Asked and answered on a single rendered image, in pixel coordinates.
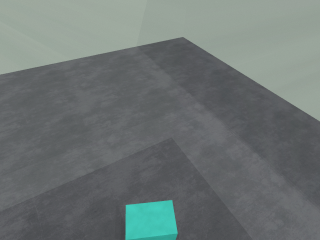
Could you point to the carton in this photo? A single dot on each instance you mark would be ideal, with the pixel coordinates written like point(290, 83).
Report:
point(150, 221)

